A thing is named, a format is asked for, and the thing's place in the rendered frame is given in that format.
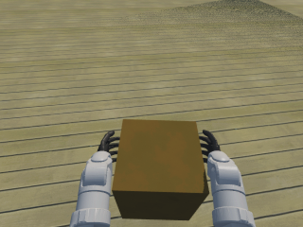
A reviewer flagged robot left hand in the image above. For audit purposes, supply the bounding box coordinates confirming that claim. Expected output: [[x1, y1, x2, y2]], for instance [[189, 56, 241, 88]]
[[98, 131, 120, 163]]

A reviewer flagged robot right hand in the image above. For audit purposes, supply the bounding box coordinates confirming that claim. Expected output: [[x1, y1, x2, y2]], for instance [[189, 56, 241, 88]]
[[199, 130, 221, 163]]

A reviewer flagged carton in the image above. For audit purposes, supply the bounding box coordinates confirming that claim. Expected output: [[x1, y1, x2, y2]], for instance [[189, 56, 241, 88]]
[[112, 119, 209, 220]]

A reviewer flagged robot right forearm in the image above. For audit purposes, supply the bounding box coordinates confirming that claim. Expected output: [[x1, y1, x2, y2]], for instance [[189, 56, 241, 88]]
[[207, 150, 256, 227]]

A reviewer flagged robot left forearm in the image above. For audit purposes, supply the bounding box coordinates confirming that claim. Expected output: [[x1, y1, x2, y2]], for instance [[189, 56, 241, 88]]
[[69, 150, 113, 227]]

